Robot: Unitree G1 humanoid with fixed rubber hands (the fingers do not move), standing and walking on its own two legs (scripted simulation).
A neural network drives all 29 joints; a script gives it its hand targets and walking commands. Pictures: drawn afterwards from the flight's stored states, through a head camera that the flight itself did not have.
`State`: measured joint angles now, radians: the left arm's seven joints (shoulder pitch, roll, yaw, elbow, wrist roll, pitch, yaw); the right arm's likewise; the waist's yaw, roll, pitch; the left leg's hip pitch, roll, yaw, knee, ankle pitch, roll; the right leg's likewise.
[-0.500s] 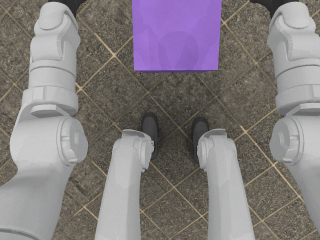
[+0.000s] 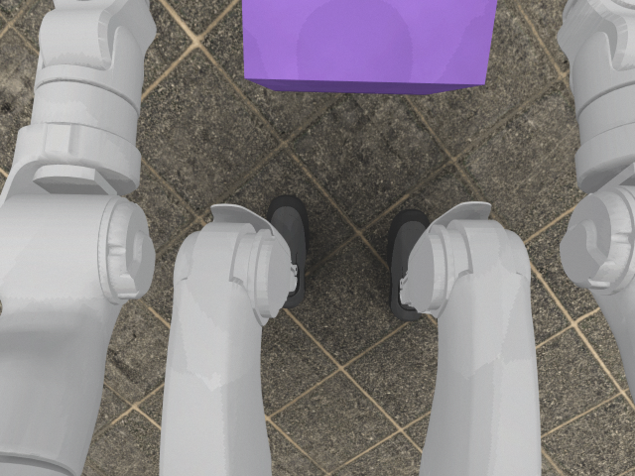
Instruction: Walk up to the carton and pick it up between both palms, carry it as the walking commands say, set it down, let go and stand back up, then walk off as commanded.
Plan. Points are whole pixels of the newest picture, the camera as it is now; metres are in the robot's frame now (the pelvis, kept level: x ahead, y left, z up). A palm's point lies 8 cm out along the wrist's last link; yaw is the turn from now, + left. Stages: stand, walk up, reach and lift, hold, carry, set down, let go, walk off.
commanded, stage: reach and lift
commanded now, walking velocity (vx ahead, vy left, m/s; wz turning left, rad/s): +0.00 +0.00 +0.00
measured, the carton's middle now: out of the picture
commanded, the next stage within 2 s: none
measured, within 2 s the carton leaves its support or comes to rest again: neither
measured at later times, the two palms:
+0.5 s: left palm out of the picture +0.56 +0.18 -0.26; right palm out of the picture +0.55 -0.21 -0.27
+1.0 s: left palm out of the picture +0.56 +0.17 -0.26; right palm out of the picture +0.56 -0.19 -0.26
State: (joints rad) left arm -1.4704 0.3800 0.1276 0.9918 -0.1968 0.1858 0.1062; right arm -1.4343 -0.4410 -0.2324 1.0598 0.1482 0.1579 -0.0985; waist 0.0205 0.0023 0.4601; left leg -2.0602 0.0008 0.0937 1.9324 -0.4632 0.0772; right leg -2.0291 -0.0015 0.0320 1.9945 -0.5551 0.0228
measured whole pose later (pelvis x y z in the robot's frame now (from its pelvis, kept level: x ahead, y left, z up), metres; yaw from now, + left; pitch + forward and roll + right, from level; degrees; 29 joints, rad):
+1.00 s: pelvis +0.00 +0.00 -0.07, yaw +0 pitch +34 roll +0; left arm -1.55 0.39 0.01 1.09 -0.26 0.11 0.10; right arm -1.54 -0.40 -0.19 1.14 0.17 0.06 -0.10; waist 0.02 0.00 0.52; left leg -2.25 0.01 0.09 2.15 -0.48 0.08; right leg -2.21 0.00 0.02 2.21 -0.58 0.02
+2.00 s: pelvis +0.00 +0.00 -0.07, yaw +0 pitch +33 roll +0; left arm -1.59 0.36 0.07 1.11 -0.24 0.13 0.09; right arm -1.55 -0.37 -0.16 1.06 0.17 0.19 -0.11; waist 0.01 -0.01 0.52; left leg -2.25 0.01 0.09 2.15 -0.48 0.08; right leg -2.21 0.00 0.02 2.21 -0.58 0.02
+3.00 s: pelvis -0.01 +0.00 -0.03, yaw -1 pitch +24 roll +0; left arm -1.55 0.34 0.20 0.97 -0.12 0.33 0.08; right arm -1.46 -0.26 -0.28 0.83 0.07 0.38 -0.18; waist 0.01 -0.01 0.52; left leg -1.99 0.01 0.08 2.07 -0.49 0.08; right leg -1.95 0.02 0.02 2.11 -0.58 0.02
